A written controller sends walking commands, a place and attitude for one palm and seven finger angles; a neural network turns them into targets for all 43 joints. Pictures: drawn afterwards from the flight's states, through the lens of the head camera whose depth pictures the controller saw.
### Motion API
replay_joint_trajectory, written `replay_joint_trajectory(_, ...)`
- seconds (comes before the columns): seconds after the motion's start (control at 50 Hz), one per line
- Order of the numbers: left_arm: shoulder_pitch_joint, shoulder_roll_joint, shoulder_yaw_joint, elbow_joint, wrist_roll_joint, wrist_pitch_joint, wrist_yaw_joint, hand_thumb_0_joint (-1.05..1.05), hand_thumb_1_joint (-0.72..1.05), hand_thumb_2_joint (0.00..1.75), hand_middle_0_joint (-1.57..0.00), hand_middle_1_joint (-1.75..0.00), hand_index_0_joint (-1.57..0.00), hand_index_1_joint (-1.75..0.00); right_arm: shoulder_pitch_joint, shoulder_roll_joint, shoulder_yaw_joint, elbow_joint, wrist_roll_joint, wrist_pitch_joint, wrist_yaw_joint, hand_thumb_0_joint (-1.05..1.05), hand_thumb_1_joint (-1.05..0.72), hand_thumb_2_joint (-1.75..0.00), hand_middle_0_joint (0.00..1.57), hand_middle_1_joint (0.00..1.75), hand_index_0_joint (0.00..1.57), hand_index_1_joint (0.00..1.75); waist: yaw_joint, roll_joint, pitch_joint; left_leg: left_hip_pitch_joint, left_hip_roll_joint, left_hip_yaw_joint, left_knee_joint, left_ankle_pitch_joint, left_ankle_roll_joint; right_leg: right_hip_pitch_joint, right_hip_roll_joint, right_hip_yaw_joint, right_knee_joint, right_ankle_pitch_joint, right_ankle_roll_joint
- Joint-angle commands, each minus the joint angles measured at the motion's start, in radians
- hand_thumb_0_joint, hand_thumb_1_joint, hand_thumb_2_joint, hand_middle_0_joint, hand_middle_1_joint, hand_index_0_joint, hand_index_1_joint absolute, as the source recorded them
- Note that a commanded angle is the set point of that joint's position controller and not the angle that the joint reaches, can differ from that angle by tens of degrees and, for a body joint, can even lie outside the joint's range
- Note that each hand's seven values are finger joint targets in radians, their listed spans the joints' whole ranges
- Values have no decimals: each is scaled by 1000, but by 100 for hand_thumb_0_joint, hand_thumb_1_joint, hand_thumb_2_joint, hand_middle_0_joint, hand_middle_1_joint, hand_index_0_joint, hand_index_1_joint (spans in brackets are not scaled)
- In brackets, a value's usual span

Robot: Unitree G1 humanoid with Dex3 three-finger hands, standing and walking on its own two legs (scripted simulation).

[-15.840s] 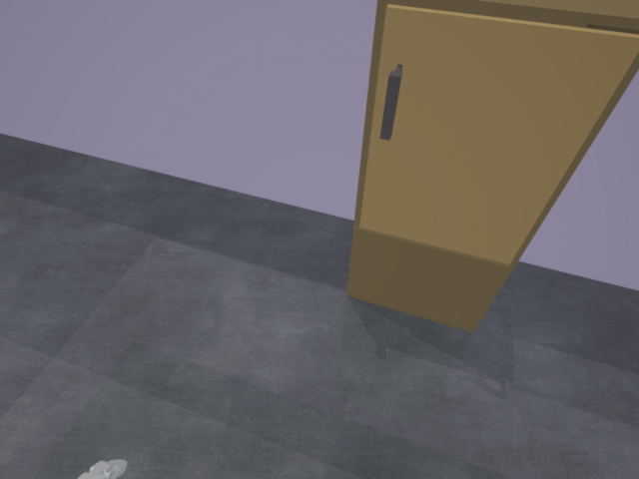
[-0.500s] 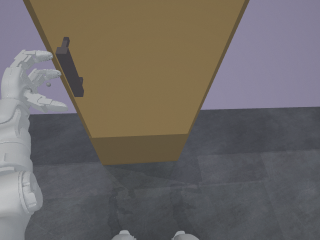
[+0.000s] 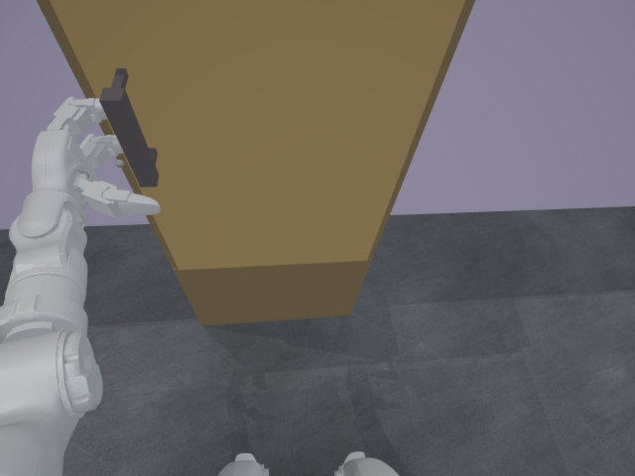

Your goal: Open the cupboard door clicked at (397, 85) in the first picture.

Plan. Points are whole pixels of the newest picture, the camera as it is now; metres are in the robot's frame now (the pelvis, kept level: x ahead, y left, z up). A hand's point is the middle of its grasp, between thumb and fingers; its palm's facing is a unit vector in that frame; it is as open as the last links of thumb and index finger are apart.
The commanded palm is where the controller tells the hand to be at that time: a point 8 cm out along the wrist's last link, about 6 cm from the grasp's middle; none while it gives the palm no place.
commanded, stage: slide the fingers in behind the handle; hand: left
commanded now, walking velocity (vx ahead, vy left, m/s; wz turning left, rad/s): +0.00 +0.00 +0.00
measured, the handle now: (135, 131) +0.52 +0.22 +0.11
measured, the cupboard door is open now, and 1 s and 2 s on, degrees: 0 0 18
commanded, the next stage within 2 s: close the thumb around the handle in 0.50 s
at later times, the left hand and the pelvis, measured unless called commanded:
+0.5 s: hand (119, 164) +0.47 +0.23 +0.11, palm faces +0.08 -1.00 +0.00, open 14.0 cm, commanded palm +0.44 +0.27 +0.10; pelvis +0.00 +0.00 +0.00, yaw +0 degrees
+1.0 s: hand (131, 159) +0.48 +0.22 +0.10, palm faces +0.07 -1.00 -0.01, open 9.6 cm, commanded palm +0.45 +0.26 +0.10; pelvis +0.00 +0.00 +0.00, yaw +0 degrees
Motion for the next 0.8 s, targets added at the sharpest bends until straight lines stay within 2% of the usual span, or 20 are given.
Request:
replay_joint_trajectory(0.0, -431, 251, 36, -229, -24, -81, 0, 0, -50, 30, -30, -120, -30, -120, 101, -173, -73, -76, 0, -24, -10, 0, -90, -90, 20, 30, 20, 30, 5, 111, -394, 261, -3, -15, -101, 314, 11, 160, -6, 13, -85, 305, -7)
replay_joint_trajectory(0.02, -437, 221, 11, -223, -24, -76, -2, 0, -50, 30, -30, -120, -30, -120, 100, -170, -71, -76, 0, -25, -8, 0, -90, -90, 20, 30, 20, 30, -4, 109, -380, 257, -3, -14, -101, 307, 12, 152, -6, 12, -87, 301, -5)
replay_joint_trajectory(0.06, -437, 248, 36, -227, -22, -77, 5, 0, -50, 30, -30, -120, -30, -120, 105, -173, -75, -75, 0, -24, -8, 0, -90, -90, 20, 30, 20, 30, 3, 102, -397, 255, -3, -12, -99, 318, 14, 166, -6, 15, -84, 316, -5)
replay_joint_trajectory(0.12, -443, 223, 16, -247, -19, -74, 13, 0, -50, 30, -30, -120, -30, -120, 107, -172, -77, -72, -1, -24, -7, 0, -90, -90, 20, 30, 20, 30, 1, 113, -394, 280, -1, -17, -103, 328, 11, 149, -5, 8, -86, 311, -6)
replay_joint_trajectory(0.18, -381, 278, 81, -247, -25, -78, 26, 0, -50, 30, -30, -120, -30, -120, 112, -175, -79, -76, -3, -23, -5, 0, -90, -90, 20, 30, 20, 30, 26, 83, -427, 265, -4, -12, -98, 357, 12, 196, -4, 14, -80, 349, -6)
replay_joint_trajectory(0.22, -370, 250, 53, -240, -19, -71, 21, 0, -50, 30, -30, -120, -30, -120, 104, -168, -75, -85, -1, -20, -4, 0, -90, -90, 20, 30, 20, 30, 20, 77, -382, 227, -7, 0, -106, 335, 15, 213, -6, 16, -85, 357, -3)
replay_joint_trajectory(0.24, -361, 268, 65, -238, -19, -72, 21, 0, -50, 30, -30, -120, -30, -120, 106, -171, -75, -88, -1, -18, -6, 0, -90, -90, 20, 30, 20, 30, 21, 67, -379, 217, -8, 1, -102, 338, 19, 226, -7, 19, -85, 367, -5)
replay_joint_trajectory(0.3, -393, 247, 37, -238, -17, -72, 13, 0, -50, 30, -30, -120, -30, -120, 98, -169, -75, -86, 4, -16, -10, 0, -90, -90, 20, 30, 20, 30, 7, 86, -350, 228, -6, 0, -110, 301, 17, 187, -8, 19, -96, 328, -3)
replay_joint_trajectory(0.32, -417, 231, 22, -243, -23, -74, 8, 0, -50, 30, -30, -120, -30, -120, 97, -169, -74, -84, 3, -19, -11, 0, -90, -90, 20, 30, 20, 30, -4, 83, -348, 233, -5, -2, -110, 293, 18, 180, -7, 20, -98, 319, -2)
replay_joint_trajectory(0.36, -424, 259, 51, -248, -31, -84, 7, 0, -50, 30, -30, -120, -30, -120, 99, -171, -76, -79, 4, -21, -14, 0, -90, -90, 20, 30, 20, 30, 3, 87, -383, 248, -6, -3, -103, 311, 17, 192, -8, 24, -94, 337, -3)
replay_joint_trajectory(0.4, -423, 245, 36, -223, -31, -80, -1, 0, -50, 30, -30, -120, -30, -120, 99, -171, -74, -74, 3, -23, -14, 0, -90, -90, 20, 30, 20, 30, -5, 66, -360, 231, -4, -4, -106, 299, 18, 185, -9, 21, -95, 327, 0)
replay_joint_trajectory(0.46, -415, 235, 27, -246, -28, -86, -7, 0, -50, 30, -30, -120, -30, -120, 96, -170, -76, -77, 4, -24, -13, 0, -90, -90, 20, 30, 20, 30, 3, 106, -405, 266, -6, -5, -98, 330, 15, 180, -9, 21, -85, 341, -4)
replay_joint_trajectory(0.54, -417, 233, 27, -219, -37, -75, -11, 0, -50, 30, -30, -120, -30, -120, 98, -173, -74, -72, 2, -22, -14, 0, -90, -90, 20, 30, 20, 30, -3, 74, -366, 249, -5, -15, -99, 322, 16, 168, -8, 13, -89, 325, -6)
replay_joint_trajectory(0.58, -445, 211, 1, -225, -32, -73, -10, 0, -50, 30, -30, -120, -30, -120, 91, -171, -73, -72, 3, -23, -14, 0, -90, -90, 20, 30, 20, 30, -7, 114, -360, 264, -4, -18, -101, 311, 12, 135, -9, 11, -88, 304, -6)
replay_joint_trajectory(0.62, -462, 214, 2, -226, -29, -74, -2, 0, -39, 35, -31, -121, -31, -121, 93, -173, -74, -69, 3, -25, -13, 0, -90, -90, 20, 30, 20, 30, -13, 102, -358, 267, -3, -23, -101, 301, 12, 123, -8, 9, -89, 286, -6)
replay_joint_trajectory(0.66, -460, 220, 13, -245, -25, -85, 7, 0, -28, 40, -32, -122, -32, -122, 99, -173, -76, -68, 1, -26, -12, 0, -90, -90, 20, 30, 20, 30, -2, 124, -413, 311, -1, -29, -95, 354, 7, 124, -7, 5, -76, 310, -9)
replay_joint_trajectory(0.72, -492, 175, -29, -229, -20, -81, 14, 0, -11, 47, -33, -124, -33, -124, 96, -171, -75, -58, 0, -27, -9, 0, -90, -90, 20, 30, 20, 30, -22, 133, -370, 319, 3, -37, -96, 337, 3, 75, -5, -2, -80, 276, -9)
replay_joint_trajectory(0.74, -492, 180, -14, -223, -23, -83, 20, 0, -5, 49, -33, -125, -33, -125, 106, -172, -76, -56, -4, -29, -8, 0, -90, -90, 20, 30, 20, 30, -18, 109, -376, 315, 1, -42, -93, 347, 5, 83, -4, -5, -77, 281, -10)
replay_joint_trajectory(0.76, -474, 225, 21, -222, -17, -84, 28, 0, 0, 52, -34, -125, -34, -125, 105, -179, -77, -59, -3, -27, -9, 0, -90, -90, 20, 30, 20, 30, -2, 101, -402, 314, 4, -44, -96, 355, 2, 96, -5, -5, -71, 285, -10)
replay_joint_trajectory(0.78, -474, 203, 9, -232, -18, -82, 31, 0, 6, 54, -34, -126, -34, -126, 104, -175, -77, -63, -5, -27, -7, 0, -90, -90, 20, 30, 20, 30, -4, 122, -423, 329, 1, -39, -94, 372, 2, 103, -5, -3, -70, 300, -9)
